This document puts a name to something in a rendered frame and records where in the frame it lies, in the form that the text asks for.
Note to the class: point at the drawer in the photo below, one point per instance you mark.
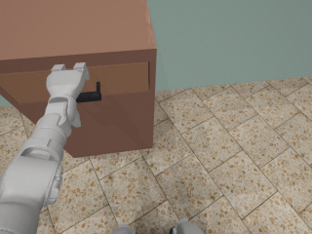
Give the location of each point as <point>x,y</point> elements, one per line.
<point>123,78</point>

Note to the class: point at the left robot upper arm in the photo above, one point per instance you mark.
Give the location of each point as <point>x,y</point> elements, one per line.
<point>31,184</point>

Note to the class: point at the robot right thigh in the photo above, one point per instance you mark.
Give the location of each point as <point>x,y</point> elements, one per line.
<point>186,228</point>

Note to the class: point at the robot left hand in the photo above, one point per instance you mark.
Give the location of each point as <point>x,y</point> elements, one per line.
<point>68,82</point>

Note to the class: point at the cabinet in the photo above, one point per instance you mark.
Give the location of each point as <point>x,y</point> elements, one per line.
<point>36,35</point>

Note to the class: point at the robot left forearm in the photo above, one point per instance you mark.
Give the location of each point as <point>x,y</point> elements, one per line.
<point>50,135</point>

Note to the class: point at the right robot shin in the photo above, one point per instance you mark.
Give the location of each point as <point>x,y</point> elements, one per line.
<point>182,220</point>

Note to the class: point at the handle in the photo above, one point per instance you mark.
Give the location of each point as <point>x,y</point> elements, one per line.
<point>90,96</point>

